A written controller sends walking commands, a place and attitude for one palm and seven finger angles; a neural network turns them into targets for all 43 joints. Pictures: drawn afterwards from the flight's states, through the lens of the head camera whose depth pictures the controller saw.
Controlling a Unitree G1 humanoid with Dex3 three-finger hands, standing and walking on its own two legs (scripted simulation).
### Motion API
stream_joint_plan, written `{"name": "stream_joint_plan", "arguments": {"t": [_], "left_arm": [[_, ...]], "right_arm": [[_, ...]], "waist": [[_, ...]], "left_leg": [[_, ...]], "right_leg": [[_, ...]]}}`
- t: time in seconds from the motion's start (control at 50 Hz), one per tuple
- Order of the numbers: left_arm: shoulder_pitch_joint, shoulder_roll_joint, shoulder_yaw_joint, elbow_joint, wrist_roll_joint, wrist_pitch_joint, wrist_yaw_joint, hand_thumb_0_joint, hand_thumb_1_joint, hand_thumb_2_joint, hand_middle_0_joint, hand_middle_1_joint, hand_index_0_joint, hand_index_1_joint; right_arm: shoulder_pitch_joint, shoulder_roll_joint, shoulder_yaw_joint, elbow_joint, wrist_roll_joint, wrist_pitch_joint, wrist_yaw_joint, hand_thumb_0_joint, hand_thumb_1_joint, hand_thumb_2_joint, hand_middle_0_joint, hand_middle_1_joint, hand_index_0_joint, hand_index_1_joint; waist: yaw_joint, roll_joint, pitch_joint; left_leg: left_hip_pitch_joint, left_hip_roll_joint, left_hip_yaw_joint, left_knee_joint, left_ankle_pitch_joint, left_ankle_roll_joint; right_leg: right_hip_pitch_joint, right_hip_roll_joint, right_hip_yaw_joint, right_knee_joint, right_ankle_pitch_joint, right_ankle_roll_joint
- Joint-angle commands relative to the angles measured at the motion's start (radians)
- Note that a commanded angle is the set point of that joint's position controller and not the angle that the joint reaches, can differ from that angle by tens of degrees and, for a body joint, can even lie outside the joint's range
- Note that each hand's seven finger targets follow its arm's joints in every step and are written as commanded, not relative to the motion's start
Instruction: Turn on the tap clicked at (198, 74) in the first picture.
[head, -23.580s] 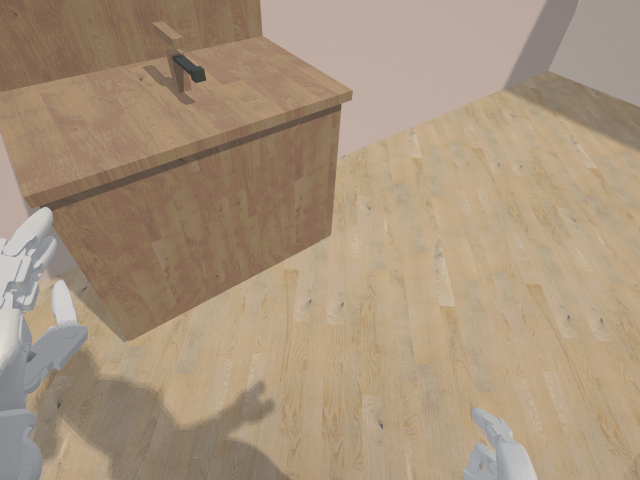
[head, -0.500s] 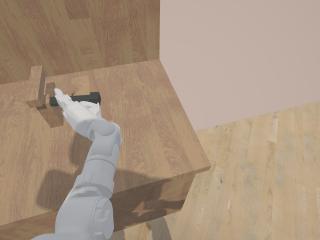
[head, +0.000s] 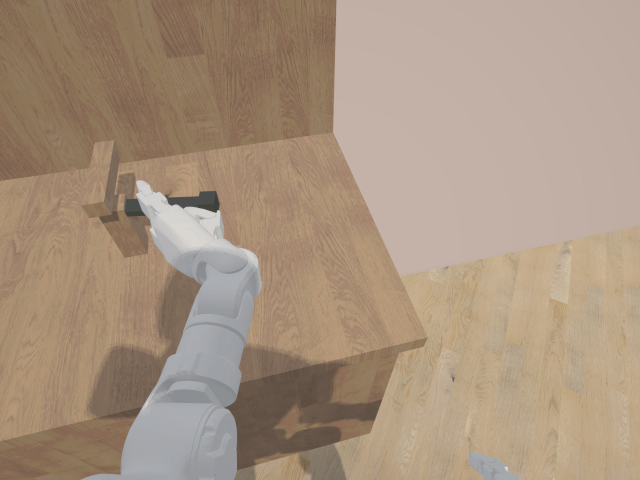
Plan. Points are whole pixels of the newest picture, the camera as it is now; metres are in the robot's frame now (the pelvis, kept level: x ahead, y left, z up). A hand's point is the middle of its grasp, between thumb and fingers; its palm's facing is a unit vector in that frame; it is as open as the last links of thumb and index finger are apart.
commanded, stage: lift the hand up off the lever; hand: left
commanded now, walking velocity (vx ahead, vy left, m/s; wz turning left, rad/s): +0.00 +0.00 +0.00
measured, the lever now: (208, 204) +0.48 +0.20 +0.07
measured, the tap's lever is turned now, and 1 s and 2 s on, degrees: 79 79 79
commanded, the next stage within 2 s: draw the hand back beside the body in 1.28 s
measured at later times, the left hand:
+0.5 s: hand (205, 220) +0.40 +0.17 +0.12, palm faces +0.78 -0.62 -0.09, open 7.8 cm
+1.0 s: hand (197, 217) +0.39 +0.17 +0.13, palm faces +0.78 -0.63 -0.06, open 7.8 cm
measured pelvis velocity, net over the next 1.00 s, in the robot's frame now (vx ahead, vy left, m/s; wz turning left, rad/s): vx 0.00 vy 0.00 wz -0.01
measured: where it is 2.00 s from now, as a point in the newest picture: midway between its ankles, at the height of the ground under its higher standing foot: outside the picture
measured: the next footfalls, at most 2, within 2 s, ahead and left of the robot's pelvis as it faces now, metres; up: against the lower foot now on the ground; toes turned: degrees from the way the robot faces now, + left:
none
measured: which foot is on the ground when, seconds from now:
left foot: down 0.00-1.00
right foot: down 0.00-1.00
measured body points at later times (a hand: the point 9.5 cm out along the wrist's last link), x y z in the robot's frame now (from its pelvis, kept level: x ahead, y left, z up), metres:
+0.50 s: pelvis -0.01 +0.00 +0.01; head +0.01 -0.01 +0.46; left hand +0.35 +0.20 +0.13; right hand +0.14 -0.24 -0.12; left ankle -0.04 +0.14 -0.73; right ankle +0.00 -0.10 -0.73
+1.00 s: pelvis +0.00 +0.00 +0.01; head +0.01 -0.01 +0.46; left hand +0.34 +0.20 +0.14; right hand +0.17 -0.22 -0.11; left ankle -0.04 +0.14 -0.73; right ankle +0.00 -0.10 -0.73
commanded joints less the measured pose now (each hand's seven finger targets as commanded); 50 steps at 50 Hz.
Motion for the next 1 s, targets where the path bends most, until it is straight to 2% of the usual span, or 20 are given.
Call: {"name": "stream_joint_plan", "arguments": {"t": [0.0,0.06,0.1,0.12,0.2,0.28,0.3,0.34,0.4,0.48,0.5,0.52,0.6,0.62,0.76,0.8,0.86,0.9,0.92,0.98], "left_arm": [[-0.404,0.149,0.0,-0.235,0.045,-0.044,0.009,0.0,0.9,0.9,-0.15,-0.15,-0.15,-0.15],[-0.443,0.115,-0.042,-0.271,0.064,-0.05,0.012,0.0,0.9,0.9,-0.15,-0.15,-0.15,-0.15],[-0.406,0.171,0.003,-0.299,0.065,-0.05,0.01,0.0,0.9,0.9,-0.15,-0.15,-0.15,-0.15],[-0.394,0.136,-0.03,-0.313,0.06,-0.047,0.005,0.0,0.9,0.9,-0.15,-0.15,-0.15,-0.15],[-0.346,0.141,-0.028,-0.308,0.036,-0.016,-0.016,0.0,0.9,0.9,-0.15,-0.15,-0.15,-0.15],[-0.356,0.08,-0.093,-0.329,0.016,0.003,-0.035,0.0,0.9,0.9,-0.15,-0.15,-0.15,-0.15],[-0.348,0.112,-0.064,-0.326,0.017,0.006,-0.034,0.0,0.9,0.9,-0.15,-0.15,-0.15,-0.15],[-0.363,0.054,-0.124,-0.362,0.013,0.004,-0.037,0.0,0.9,0.9,-0.15,-0.15,-0.15,-0.15],[-0.39,0.094,-0.091,-0.343,0.016,0.009,-0.031,0.0,0.9,0.9,-0.15,-0.15,-0.15,-0.15],[-0.444,0.098,-0.085,-0.33,0.019,0.017,-0.014,0.0,0.9,0.9,-0.15,-0.15,-0.15,-0.15],[-0.443,0.158,-0.033,-0.318,0.025,0.019,-0.01,0.0,0.9,0.9,-0.15,-0.15,-0.15,-0.15],[-0.447,0.134,-0.053,-0.323,0.029,0.021,-0.009,0.0,0.9,0.9,-0.15,-0.15,-0.15,-0.15],[-0.425,0.154,-0.032,-0.332,0.04,0.032,-0.002,0.0,0.9,0.9,-0.15,-0.15,-0.15,-0.15],[-0.408,0.114,-0.061,-0.323,0.035,0.036,-0.007,0.0,0.9,0.9,-0.15,-0.15,-0.15,-0.15],[-0.296,0.056,-0.105,-0.415,-0.01,0.076,-0.045,0.0,0.9,0.9,-0.15,-0.15,-0.15,-0.15],[-0.26,0.089,-0.078,-0.434,-0.018,0.09,-0.054,0.0,0.9,0.9,-0.15,-0.15,-0.15,-0.15],[-0.297,0.043,-0.134,-0.516,-0.01,0.099,-0.053,0.0,0.9,0.9,-0.15,-0.15,-0.15,-0.15],[-0.295,0.096,-0.098,-0.549,-0.005,0.105,-0.052,0.0,0.9,0.9,-0.15,-0.15,-0.15,-0.15],[-0.317,0.076,-0.119,-0.555,-0.002,0.105,-0.052,0.0,0.9,0.9,-0.15,-0.15,-0.15,-0.15],[-0.33,0.103,-0.102,-0.561,0.004,0.114,-0.045,0.0,0.9,0.9,-0.15,-0.15,-0.15,-0.15]], "right_arm": [[-0.055,-0.121,-0.04,-0.111,0.006,-0.032,-0.012,0.0,-0.9,-0.9,0.2,0.3,0.2,0.3],[-0.059,-0.112,-0.036,-0.115,0.002,-0.037,-0.006,0.0,-0.9,-0.9,0.2,0.3,0.2,0.3],[-0.057,-0.118,-0.042,-0.116,0.003,-0.036,-0.01,0.0,-0.9,-0.9,0.2,0.3,0.2,0.3],[-0.061,-0.113,-0.038,-0.125,0.007,-0.036,-0.009,0.0,-0.9,-0.9,0.2,0.3,0.2,0.3],[-0.074,-0.12,-0.038,-0.124,0.016,-0.033,-0.019,0.0,-0.9,-0.9,0.2,0.3,0.2,0.3],[-0.096,-0.118,-0.034,-0.128,0.028,-0.041,-0.022,0.0,-0.9,-0.9,0.2,0.3,0.2,0.3],[-0.098,-0.123,-0.036,-0.121,0.027,-0.042,-0.026,0.0,-0.9,-0.9,0.2,0.3,0.2,0.3],[-0.107,-0.114,-0.032,-0.125,0.029,-0.05,-0.02,0.0,-0.9,-0.9,0.2,0.3,0.2,0.3],[-0.119,-0.12,-0.034,-0.106,0.027,-0.054,-0.026,0.0,-0.9,-0.9,0.2,0.3,0.2,0.3],[-0.138,-0.11,-0.027,-0.105,0.026,-0.058,-0.028,0.0,-0.9,-0.9,0.2,0.3,0.2,0.3],[-0.14,-0.116,-0.028,-0.095,0.025,-0.053,-0.034,0.0,-0.9,-0.9,0.2,0.3,0.2,0.3],[-0.142,-0.109,-0.024,-0.103,0.025,-0.052,-0.031,0.0,-0.9,-0.9,0.2,0.3,0.2,0.3],[-0.134,-0.111,-0.028,-0.108,0.017,-0.044,-0.027,0.0,-0.9,-0.9,0.2,0.3,0.2,0.3],[-0.129,-0.108,-0.025,-0.114,0.018,-0.043,-0.023,0.0,-0.9,-0.9,0.2,0.3,0.2,0.3],[-0.121,-0.113,-0.032,-0.146,0.032,-0.036,-0.015,0.0,-0.9,-0.9,0.2,0.3,0.2,0.3],[-0.133,-0.118,-0.034,-0.143,0.035,-0.032,-0.019,0.0,-0.9,-0.9,0.2,0.3,0.2,0.3],[-0.149,-0.107,-0.029,-0.147,0.035,-0.042,-0.015,0.0,-0.9,-0.9,0.2,0.3,0.2,0.3],[-0.166,-0.109,-0.03,-0.143,0.035,-0.043,-0.018,0.0,-0.9,-0.9,0.2,0.3,0.2,0.3],[-0.17,-0.104,-0.025,-0.142,0.036,-0.045,-0.018,0.0,-0.9,-0.9,0.2,0.3,0.2,0.3],[-0.185,-0.1,-0.022,-0.138,0.036,-0.046,-0.023,0.0,-0.9,-0.9,0.2,0.3,0.2,0.3]], "waist": [[0.004,-0.093,-0.307],[-0.003,-0.068,-0.311],[0.014,-0.058,-0.337],[0.007,-0.065,-0.338],[0.01,-0.069,-0.3],[-0.003,-0.068,-0.255],[0.006,-0.062,-0.244],[0.002,-0.049,-0.246],[0.007,-0.063,-0.213],[0.007,-0.08,-0.236],[0.02,-0.066,-0.232],[0.017,-0.054,-0.25],[0.033,-0.029,-0.292],[0.026,-0.053,-0.281],[0.033,-0.089,-0.3],[0.044,-0.095,-0.273],[0.038,-0.084,-0.268],[0.052,-0.054,-0.261],[0.045,-0.064,-0.263],[0.047,-0.065,-0.272]], "left_leg": [[0.056,-0.02,0.069,-0.048,0.384,0.012],[0.072,-0.017,0.076,-0.046,0.384,0.016],[0.083,-0.017,0.073,-0.048,0.414,0.013],[0.09,-0.018,0.079,-0.051,0.427,0.014],[0.086,-0.02,0.077,-0.07,0.394,0.019],[0.099,-0.02,0.08,-0.084,0.367,0.023],[0.105,-0.019,0.073,-0.092,0.365,0.019],[0.124,-0.018,0.07,-0.091,0.375,0.014],[0.118,-0.017,0.059,-0.107,0.33,0.011],[0.112,-0.022,0.066,-0.11,0.273,0.017],[0.107,-0.022,0.06,-0.122,0.254,0.012],[0.114,-0.023,0.066,-0.121,0.254,0.014],[0.139,-0.014,0.063,-0.115,0.352,0.003],[0.145,-0.012,0.068,-0.113,0.382,0.005],[0.188,-0.007,0.08,-0.106,0.542,-0.003],[0.189,-0.006,0.074,-0.115,0.538,-0.005],[0.21,-0.006,0.077,-0.111,0.558,-0.007],[0.214,-0.005,0.07,-0.119,0.55,-0.015],[0.219,-0.007,0.074,-0.118,0.545,-0.012],[0.211,-0.012,0.078,-0.119,0.508,-0.005]], "right_leg": [[0.27,-0.012,0.017,-0.071,0.329,0.001],[0.264,-0.016,0.02,-0.072,0.324,0.001],[0.293,-0.013,0.021,-0.067,0.358,-0.003],[0.302,-0.015,0.02,-0.064,0.378,-0.001],[0.314,-0.017,0.025,-0.091,0.353,0.001],[0.293,-0.02,0.026,-0.116,0.309,0.001],[0.29,-0.014,0.021,-0.12,0.287,-0.002],[0.276,-0.014,0.016,-0.116,0.28,-0.005],[0.259,-0.01,0.016,-0.135,0.212,-0.004],[0.261,-0.018,0.025,-0.149,0.157,0.004],[0.267,-0.013,0.027,-0.152,0.133,0.001],[0.271,-0.017,0.029,-0.15,0.134,0.003],[0.303,-0.012,0.02,-0.132,0.224,-0.008],[0.304,-0.013,0.015,-0.127,0.258,-0.007],[0.372,-0.017,0.007,-0.107,0.464,-0.006],[0.376,-0.014,0.006,-0.119,0.448,-0.008],[0.371,-0.018,0.004,-0.116,0.463,-0.008],[0.369,-0.015,0.005,-0.121,0.431,-0.011],[0.369,-0.019,0.007,-0.122,0.433,-0.008],[0.376,-0.022,0.014,-0.131,0.408,-0.004]]}}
